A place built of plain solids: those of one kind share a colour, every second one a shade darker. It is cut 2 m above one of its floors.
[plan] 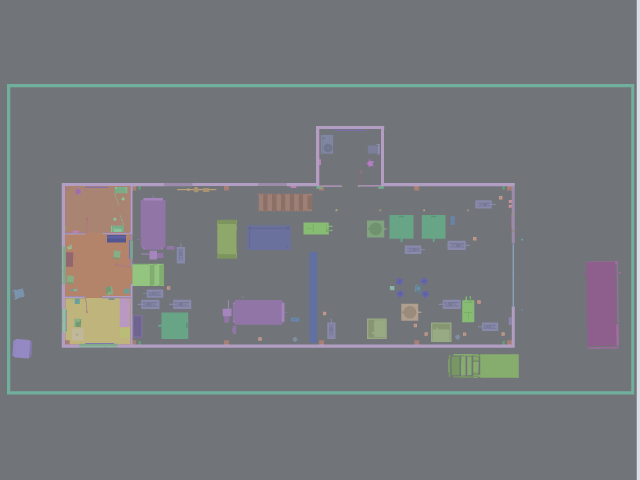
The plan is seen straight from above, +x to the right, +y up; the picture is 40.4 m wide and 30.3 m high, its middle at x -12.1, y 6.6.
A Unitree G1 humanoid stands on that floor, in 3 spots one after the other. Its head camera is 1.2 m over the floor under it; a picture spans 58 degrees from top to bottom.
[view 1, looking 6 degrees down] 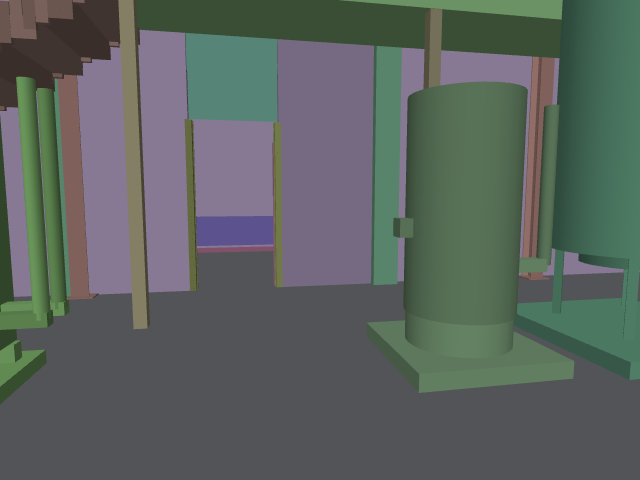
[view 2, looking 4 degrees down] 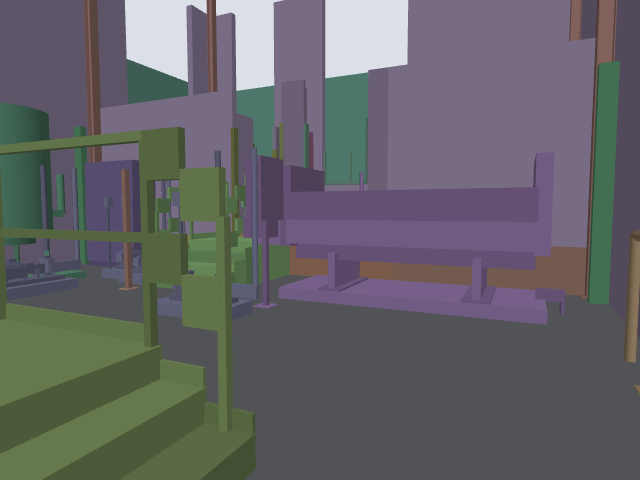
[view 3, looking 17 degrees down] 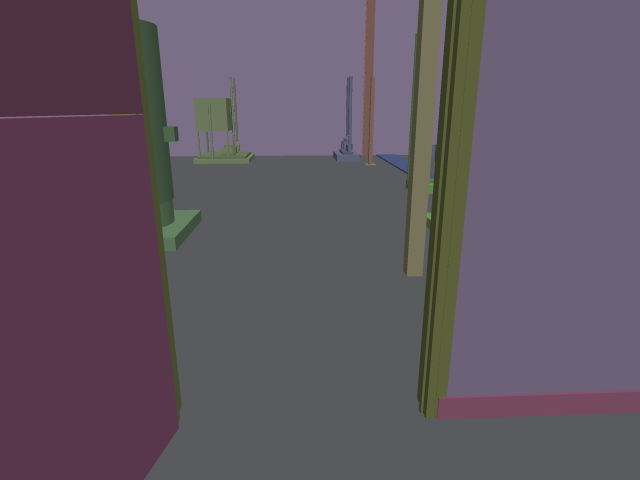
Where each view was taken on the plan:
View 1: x -10.20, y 4.40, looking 79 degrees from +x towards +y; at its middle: wall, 5.68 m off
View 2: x -16.97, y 8.97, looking -155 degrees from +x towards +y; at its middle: shell_boiler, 5.57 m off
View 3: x -10.20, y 11.50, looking -93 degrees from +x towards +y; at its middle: ground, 4.10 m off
